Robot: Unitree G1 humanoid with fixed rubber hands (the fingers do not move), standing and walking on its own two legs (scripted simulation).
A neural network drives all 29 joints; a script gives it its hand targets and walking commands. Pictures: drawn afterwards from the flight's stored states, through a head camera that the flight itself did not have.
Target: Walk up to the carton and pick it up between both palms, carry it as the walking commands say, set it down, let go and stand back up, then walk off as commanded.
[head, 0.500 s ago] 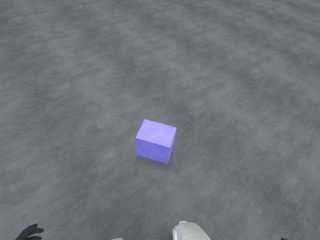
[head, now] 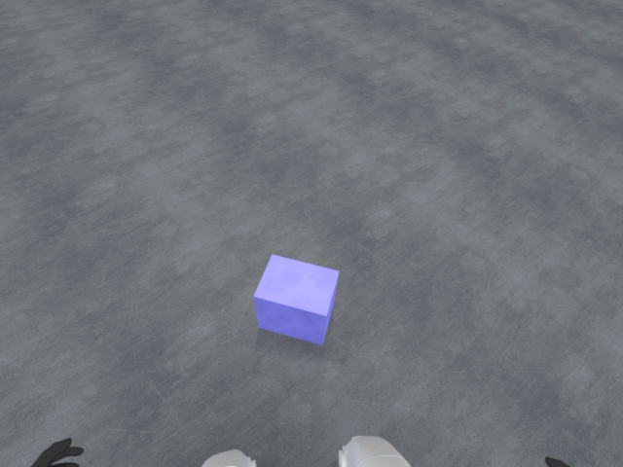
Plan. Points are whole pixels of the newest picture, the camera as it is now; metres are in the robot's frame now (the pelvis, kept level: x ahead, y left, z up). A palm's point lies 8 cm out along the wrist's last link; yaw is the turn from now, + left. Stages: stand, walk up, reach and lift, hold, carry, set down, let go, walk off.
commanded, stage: walk up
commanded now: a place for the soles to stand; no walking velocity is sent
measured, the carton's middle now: (297, 300) +0.68 +0.00 -0.63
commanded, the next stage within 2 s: none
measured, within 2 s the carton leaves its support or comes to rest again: neither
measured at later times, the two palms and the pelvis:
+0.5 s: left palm (58, 414) +0.20 +0.32 -0.06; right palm (559, 425) +0.17 -0.35 -0.09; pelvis +0.10 -0.02 +0.00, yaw +0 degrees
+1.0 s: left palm (82, 375) +0.26 +0.32 -0.08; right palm (545, 382) +0.23 -0.36 -0.08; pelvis +0.16 -0.01 +0.00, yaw -1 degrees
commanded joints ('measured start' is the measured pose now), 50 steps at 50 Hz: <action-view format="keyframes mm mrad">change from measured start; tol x32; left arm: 1 -64 198 28 -40 -32 -22 -5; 11 314 323 112 45 -17 -63 21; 50 52 189 21 32 -27 -22 51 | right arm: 1 41 -293 -113 -45 -27 -29 -19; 50 -168 -206 -65 -38 -9 29 -32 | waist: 1 -44 114 37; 8 -15 219 -123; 11 142 -292 -239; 22 19 -255 23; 26 -62 222 -58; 35 60 -191 -122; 50 16 17 -106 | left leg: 1 336 287 -448 -519 -80 235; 7 291 216 -165 -353 415 216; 13 -457 -29 -162 450 -161 49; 23 97 -44 14 -212 23 33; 26 304 315 -591 -539 -92 177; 35 -136 38 -32 222 251 69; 39 -182 -30 -116 113 -241 39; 50 66 115 -135 -100 344 124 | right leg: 1 -414 -73 44 81 42 -3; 9 152 23 -187 -438 218 -12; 12 585 -367 741 -748 -41 -202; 22 50 -210 278 -629 -113 -188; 26 -329 49 5 49 -93 -24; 33 119 4 -103 -360 145 -32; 37 232 -340 604 -606 289 -220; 42 57 -174 231 -391 551 -128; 47 -45 -31 -56 -173 -42 -29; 50 106 -51 36 -293 366 -55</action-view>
